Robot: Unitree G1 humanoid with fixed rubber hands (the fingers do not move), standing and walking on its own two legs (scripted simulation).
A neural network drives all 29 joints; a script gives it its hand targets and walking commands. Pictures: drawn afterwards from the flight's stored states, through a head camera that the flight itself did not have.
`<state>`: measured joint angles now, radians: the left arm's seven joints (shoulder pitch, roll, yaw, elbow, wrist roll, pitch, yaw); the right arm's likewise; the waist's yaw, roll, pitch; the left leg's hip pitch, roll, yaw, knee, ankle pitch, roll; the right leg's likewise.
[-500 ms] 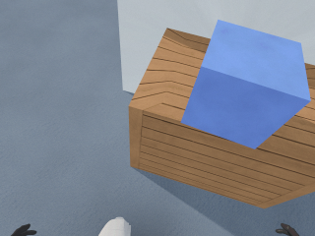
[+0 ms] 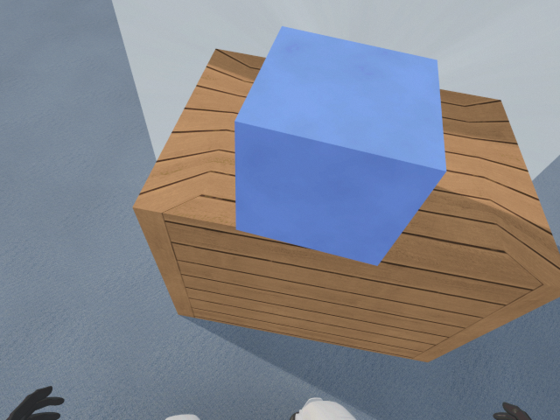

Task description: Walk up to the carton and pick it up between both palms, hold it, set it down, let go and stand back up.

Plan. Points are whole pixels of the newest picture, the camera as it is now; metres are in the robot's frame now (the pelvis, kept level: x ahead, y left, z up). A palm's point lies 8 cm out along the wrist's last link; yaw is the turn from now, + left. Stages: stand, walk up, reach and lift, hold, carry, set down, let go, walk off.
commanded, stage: walk up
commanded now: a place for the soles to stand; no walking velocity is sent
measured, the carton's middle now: (331, 149) +0.56 -0.08 +0.02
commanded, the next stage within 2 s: none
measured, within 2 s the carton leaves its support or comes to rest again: neither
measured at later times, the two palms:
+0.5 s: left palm (66, 416) +0.13 +0.29 -0.10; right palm out of the picture +0.13 -0.39 -0.04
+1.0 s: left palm (88, 382) +0.17 +0.27 -0.09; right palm out of the picture +0.15 -0.40 -0.04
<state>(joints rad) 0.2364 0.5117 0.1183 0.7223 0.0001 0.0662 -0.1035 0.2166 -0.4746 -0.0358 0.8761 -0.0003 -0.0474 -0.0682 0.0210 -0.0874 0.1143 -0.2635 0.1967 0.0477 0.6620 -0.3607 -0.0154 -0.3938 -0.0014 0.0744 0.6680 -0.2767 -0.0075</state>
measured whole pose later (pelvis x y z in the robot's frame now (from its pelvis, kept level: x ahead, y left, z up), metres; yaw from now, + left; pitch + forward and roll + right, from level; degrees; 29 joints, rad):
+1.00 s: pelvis +0.07 -0.05 +0.02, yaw -3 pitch -2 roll -1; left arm 0.27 0.48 0.06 0.72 0.00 0.06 -0.03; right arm 0.21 -0.47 -0.03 0.82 0.00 -0.04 -0.04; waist 0.01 -0.06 0.12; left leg -0.23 0.04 0.05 0.60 -0.33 0.04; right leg -0.28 0.07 0.07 0.61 -0.36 -0.02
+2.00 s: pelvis +0.06 -0.08 +0.02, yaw -4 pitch -2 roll -1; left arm 0.22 0.45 0.02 0.77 0.00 0.00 -0.01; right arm 0.20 -0.46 -0.04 0.81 0.00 -0.02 -0.01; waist 0.01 -0.01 0.09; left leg -0.23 0.04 0.05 0.56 -0.29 0.02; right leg -0.20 0.05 0.08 0.52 -0.28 -0.01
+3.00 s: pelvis +0.15 +0.02 +0.03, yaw -3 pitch -4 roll -5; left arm 0.35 0.49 0.05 0.81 0.00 0.01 -0.01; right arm 0.21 -0.45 -0.04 0.80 0.00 -0.04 0.03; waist 0.01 -0.02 0.06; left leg -0.20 0.01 0.07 0.50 -0.24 0.07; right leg -0.41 0.06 0.10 0.99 -0.25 -0.01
